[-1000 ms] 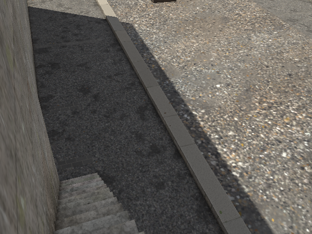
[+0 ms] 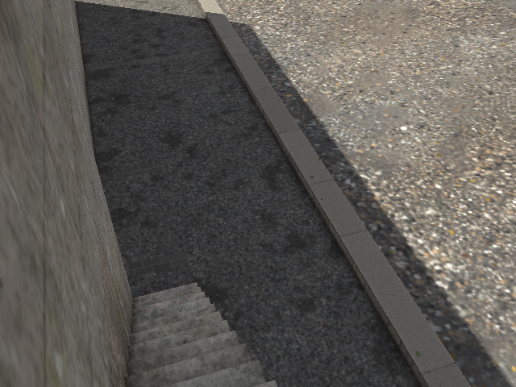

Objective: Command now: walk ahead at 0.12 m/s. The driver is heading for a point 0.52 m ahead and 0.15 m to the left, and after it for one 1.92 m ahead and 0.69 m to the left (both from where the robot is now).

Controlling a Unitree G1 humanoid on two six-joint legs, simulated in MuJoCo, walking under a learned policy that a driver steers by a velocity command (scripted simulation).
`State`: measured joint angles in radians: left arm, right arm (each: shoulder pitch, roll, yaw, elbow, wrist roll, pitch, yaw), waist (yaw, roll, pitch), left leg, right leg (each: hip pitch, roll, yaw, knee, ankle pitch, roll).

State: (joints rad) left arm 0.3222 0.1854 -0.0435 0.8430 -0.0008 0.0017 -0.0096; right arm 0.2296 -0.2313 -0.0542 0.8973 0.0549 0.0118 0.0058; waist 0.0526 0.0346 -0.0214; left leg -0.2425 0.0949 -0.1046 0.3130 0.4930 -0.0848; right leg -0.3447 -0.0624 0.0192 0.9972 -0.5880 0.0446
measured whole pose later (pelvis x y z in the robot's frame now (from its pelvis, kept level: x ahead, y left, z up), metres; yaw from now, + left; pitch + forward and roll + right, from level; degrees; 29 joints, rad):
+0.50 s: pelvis +0.11 +0.08 -0.06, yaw -4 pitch +0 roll -3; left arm 0.44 0.23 -0.01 0.95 0.00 0.01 -0.02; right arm 0.25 -0.23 -0.03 0.89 0.06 0.02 -0.05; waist 0.01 -0.08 -0.04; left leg -0.35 0.03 -0.13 0.76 0.08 -0.01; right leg -0.40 0.07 -0.07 1.33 -0.88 -0.08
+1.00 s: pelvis +0.31 +0.13 -0.20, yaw +0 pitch +0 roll -5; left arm 0.11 0.17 0.00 0.88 0.04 -0.11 -0.02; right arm 0.50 -0.20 0.01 1.02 0.06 -0.02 -0.07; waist -0.09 0.04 0.07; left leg -0.35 -0.01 -0.11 1.33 -0.61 0.00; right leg -0.35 0.03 -0.07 0.91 -0.45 -0.05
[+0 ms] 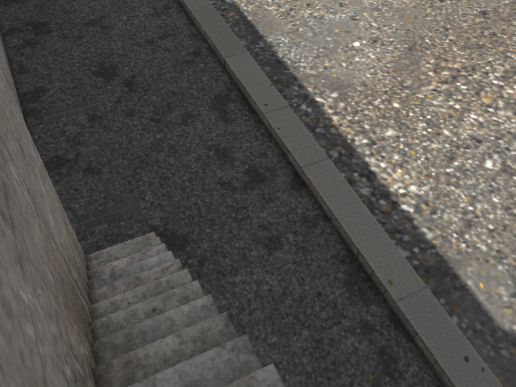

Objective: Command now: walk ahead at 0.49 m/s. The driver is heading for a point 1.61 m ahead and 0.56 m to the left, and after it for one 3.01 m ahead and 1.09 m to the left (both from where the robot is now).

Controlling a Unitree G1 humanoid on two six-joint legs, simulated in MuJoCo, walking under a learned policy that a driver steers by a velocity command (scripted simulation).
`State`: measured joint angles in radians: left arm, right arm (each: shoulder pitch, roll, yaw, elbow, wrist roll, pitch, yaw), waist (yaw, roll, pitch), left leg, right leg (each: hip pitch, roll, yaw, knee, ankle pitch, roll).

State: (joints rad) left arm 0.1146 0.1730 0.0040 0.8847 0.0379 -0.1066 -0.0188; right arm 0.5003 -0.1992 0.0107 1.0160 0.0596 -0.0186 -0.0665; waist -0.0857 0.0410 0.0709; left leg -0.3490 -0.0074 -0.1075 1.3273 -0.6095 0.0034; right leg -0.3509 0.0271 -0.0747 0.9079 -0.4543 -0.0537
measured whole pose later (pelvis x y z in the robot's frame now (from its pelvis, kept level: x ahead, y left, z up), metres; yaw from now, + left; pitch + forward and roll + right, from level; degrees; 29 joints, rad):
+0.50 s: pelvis +0.31 +0.06 -0.42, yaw +2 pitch -1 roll -2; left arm 0.09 0.18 -0.02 0.95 0.07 0.00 0.02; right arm 0.50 -0.17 -0.01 1.15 0.03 -0.08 -0.04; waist -0.08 -0.04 0.00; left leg -0.35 -0.10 -0.16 0.91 -0.53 0.05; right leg -0.73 0.08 0.06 1.78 -0.46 -0.07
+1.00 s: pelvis +0.58 +0.07 -0.68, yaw +4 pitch +0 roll -2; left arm 0.20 0.25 0.03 0.98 0.07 -0.07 0.05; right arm 0.44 -0.28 -0.04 1.09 -0.01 -0.06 -0.03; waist -0.03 0.02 -0.04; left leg -0.40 -0.03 -0.03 1.14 -0.72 0.05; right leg -0.71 0.12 0.07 1.50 -0.29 -0.05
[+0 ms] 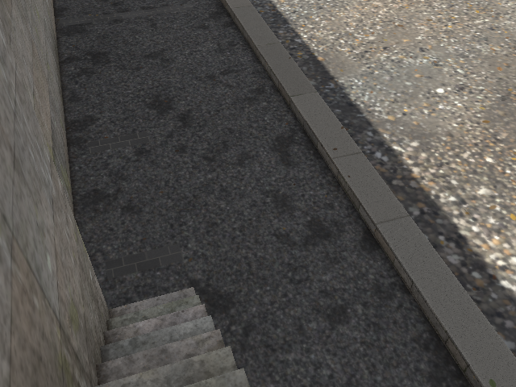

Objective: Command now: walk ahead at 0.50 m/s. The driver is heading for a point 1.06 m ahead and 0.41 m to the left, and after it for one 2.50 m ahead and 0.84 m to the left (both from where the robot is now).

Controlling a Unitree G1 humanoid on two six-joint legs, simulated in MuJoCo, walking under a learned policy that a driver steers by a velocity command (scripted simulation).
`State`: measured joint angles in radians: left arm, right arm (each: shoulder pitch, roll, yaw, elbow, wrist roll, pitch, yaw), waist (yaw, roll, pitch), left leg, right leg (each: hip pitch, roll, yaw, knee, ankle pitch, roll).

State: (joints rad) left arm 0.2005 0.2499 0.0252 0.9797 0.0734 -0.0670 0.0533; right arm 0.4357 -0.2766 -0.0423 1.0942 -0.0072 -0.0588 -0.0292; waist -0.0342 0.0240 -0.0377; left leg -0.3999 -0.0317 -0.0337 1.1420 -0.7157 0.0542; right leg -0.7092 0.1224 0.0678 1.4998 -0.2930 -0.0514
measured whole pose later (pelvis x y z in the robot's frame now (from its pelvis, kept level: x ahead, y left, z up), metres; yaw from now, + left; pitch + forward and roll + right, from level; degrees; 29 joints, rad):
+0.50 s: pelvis +0.31 +0.14 -0.33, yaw +2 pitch -1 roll -9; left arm 0.38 0.29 0.09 1.03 0.02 -0.01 0.09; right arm 0.23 -0.26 -0.01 0.95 0.05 -0.09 -0.01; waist 0.01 -0.01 0.00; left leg -0.38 0.10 -0.13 0.61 -0.04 0.13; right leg -0.49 0.17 0.14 2.22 -0.82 -0.03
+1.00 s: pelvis +0.53 +0.22 -0.53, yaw +3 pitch -1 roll -6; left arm 0.20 0.19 0.00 0.98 0.05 -0.11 0.05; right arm 0.57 -0.26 -0.02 1.10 -0.02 -0.07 -0.06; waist -0.06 0.08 -0.01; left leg -0.51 -0.08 -0.07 1.64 -0.88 0.00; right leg -0.69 0.06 -0.04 1.48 0.07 -0.13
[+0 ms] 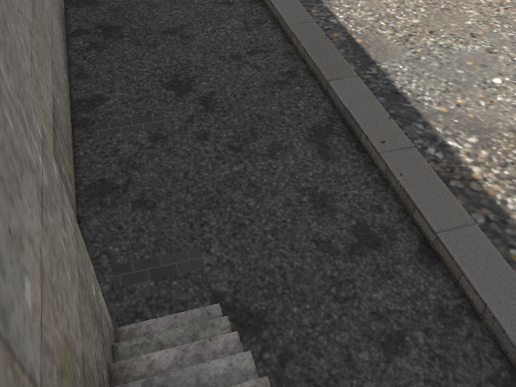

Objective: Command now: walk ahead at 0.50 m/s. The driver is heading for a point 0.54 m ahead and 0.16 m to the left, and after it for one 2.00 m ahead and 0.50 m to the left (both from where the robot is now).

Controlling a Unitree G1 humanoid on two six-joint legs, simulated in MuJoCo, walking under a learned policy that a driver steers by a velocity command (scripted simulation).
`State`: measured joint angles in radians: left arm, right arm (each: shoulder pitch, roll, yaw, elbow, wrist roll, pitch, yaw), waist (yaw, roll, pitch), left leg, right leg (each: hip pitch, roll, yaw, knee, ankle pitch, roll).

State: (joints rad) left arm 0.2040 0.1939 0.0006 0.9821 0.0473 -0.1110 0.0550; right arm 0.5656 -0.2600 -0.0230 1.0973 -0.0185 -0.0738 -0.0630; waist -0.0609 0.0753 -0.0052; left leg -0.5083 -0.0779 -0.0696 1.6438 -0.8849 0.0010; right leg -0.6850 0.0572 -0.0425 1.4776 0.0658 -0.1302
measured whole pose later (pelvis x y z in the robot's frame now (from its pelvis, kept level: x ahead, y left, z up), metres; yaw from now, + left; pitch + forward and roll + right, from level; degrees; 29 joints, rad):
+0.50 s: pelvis +0.51 +0.20 -0.33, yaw +5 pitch +0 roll +8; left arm 0.83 0.23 -0.01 1.18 0.02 -0.17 0.03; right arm 0.27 -0.17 -0.05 0.98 0.05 -0.08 -0.07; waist 0.28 -0.20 0.22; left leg -0.27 -0.26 0.30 1.82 -0.81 -0.05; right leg -0.38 0.09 -0.11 0.39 0.64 -0.11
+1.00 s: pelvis +1.26 +0.37 -1.15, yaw +2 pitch +0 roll +5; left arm 0.35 0.17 -0.03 1.05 0.04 -0.12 -0.03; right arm 0.42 -0.35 -0.13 1.04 0.05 -0.18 -0.11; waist 0.05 0.01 0.11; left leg -0.38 0.08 0.12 1.08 -0.61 -0.01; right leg -0.53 0.02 0.09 0.74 0.36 -0.04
